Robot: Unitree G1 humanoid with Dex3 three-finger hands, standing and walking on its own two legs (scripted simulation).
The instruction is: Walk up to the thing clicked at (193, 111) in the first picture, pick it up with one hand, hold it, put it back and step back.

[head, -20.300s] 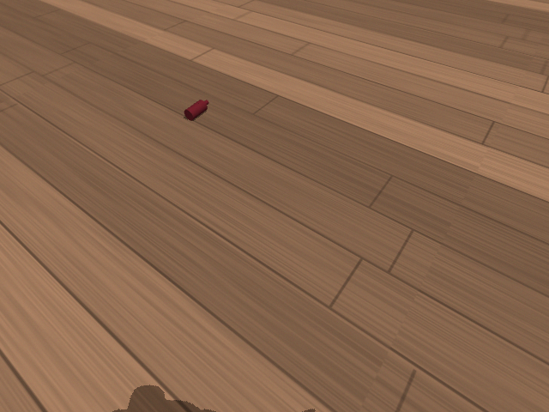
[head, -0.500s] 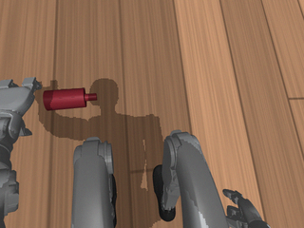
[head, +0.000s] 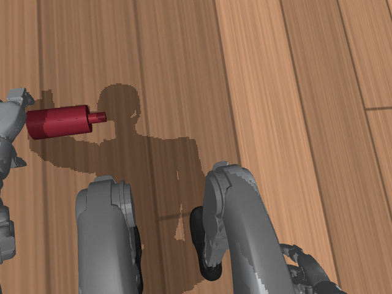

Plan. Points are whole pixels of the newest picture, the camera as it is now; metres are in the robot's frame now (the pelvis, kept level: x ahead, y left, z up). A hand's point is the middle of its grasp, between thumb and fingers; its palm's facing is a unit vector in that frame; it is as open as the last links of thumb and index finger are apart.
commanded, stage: rise first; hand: left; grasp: from above
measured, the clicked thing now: (70, 121) +0.49 +0.27 -0.31
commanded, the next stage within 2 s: approach in 1.92 s
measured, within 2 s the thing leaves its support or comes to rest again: neither
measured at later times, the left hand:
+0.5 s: hand (20, 134) +0.42 +0.33 -0.19, palm faces -0.45 -0.08 -0.89, open 14.1 cm
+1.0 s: hand (26, 129) +0.44 +0.33 -0.20, palm faces -0.46 -0.09 -0.89, open 14.1 cm
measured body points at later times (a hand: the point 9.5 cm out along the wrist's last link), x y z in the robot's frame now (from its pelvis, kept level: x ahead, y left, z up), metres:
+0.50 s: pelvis +0.00 +0.00 -0.01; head +0.25 +0.08 +0.36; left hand +0.44 +0.33 -0.14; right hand +0.08 -0.27 -0.12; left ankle +0.07 +0.12 -0.31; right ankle +0.09 -0.10 -0.31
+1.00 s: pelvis +0.00 +0.00 -0.02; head +0.25 +0.08 +0.35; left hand +0.46 +0.33 -0.15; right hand +0.06 -0.27 -0.12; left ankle +0.07 +0.12 -0.31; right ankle +0.09 -0.10 -0.31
